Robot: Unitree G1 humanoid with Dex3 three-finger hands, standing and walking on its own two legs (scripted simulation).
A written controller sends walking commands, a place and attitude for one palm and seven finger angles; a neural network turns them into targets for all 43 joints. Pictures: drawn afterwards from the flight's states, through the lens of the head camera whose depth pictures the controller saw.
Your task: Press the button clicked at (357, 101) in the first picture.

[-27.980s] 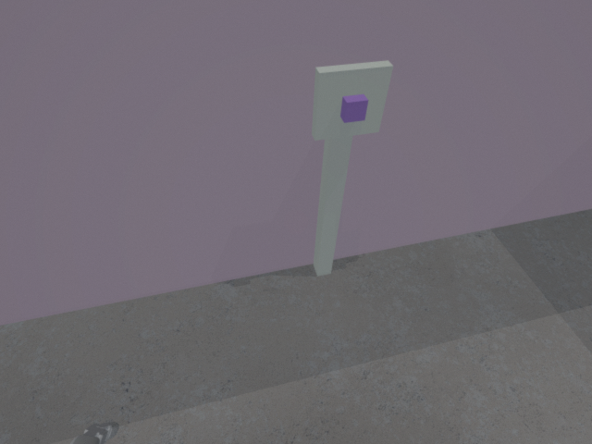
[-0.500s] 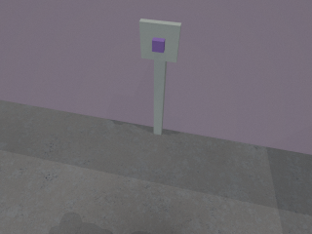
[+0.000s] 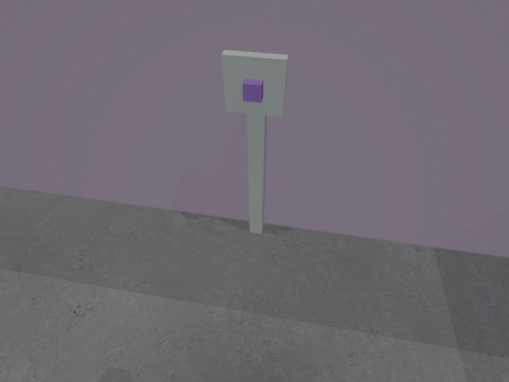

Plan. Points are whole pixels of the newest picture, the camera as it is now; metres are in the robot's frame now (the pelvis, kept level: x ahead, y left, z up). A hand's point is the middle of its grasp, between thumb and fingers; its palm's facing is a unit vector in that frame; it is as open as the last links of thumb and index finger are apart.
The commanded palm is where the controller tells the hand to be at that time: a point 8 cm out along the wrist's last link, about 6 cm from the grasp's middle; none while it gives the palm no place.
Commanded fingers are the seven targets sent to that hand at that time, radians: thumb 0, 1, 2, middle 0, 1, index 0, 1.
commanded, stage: let the arm hang, fingers relaxed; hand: left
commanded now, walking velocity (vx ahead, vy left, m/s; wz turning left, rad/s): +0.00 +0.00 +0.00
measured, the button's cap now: (253, 90) +0.85 +0.05 +0.01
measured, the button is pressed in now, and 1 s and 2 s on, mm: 0 0 0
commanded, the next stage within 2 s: stand and wait in 0.16 s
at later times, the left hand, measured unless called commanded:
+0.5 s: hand out of the picture +0.03 +0.17 -0.17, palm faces +0.05 -0.98 -0.21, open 7.4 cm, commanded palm none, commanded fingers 0.00 0.90 0.90 -0.20 -0.30 -0.20 -0.30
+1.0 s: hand out of the picture +0.08 +0.19 -0.16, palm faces +0.03 -0.96 -0.26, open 7.4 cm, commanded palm none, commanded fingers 0.00 0.90 0.90 -0.20 -0.30 -0.20 -0.30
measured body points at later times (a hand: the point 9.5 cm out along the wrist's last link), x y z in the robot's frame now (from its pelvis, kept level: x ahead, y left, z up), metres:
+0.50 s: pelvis +0.02 +0.00 +0.00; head +0.04 -0.01 +0.45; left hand +0.03 +0.22 -0.16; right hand +0.01 -0.22 -0.16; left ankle +0.01 +0.11 -0.74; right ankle +0.05 -0.10 -0.74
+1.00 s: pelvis +0.03 -0.02 +0.00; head +0.05 -0.02 +0.45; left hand +0.07 +0.24 -0.14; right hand +0.05 -0.26 -0.16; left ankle +0.01 +0.11 -0.74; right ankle +0.05 -0.10 -0.74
